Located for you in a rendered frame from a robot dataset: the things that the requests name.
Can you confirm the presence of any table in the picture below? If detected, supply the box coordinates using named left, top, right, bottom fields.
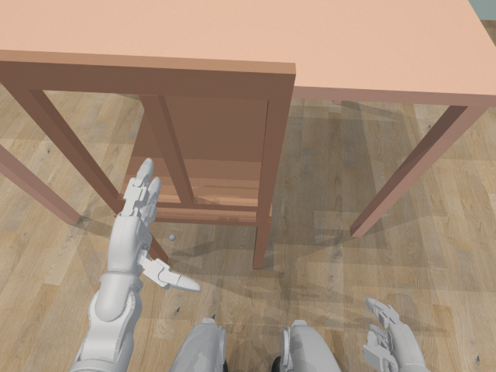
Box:
left=0, top=0, right=496, bottom=237

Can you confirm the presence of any right robot thigh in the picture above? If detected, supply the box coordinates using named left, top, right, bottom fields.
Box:
left=281, top=325, right=342, bottom=372

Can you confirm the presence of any left robot hand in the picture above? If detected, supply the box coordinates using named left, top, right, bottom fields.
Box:
left=107, top=158, right=202, bottom=292

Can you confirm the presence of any chair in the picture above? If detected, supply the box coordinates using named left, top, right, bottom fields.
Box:
left=0, top=50, right=296, bottom=270

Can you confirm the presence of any robot right shin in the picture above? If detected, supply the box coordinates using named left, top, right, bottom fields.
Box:
left=280, top=320, right=307, bottom=372

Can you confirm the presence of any left robot forearm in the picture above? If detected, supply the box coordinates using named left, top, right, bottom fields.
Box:
left=69, top=271, right=143, bottom=372

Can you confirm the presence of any right robot hand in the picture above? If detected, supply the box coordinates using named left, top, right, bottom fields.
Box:
left=363, top=298, right=426, bottom=372

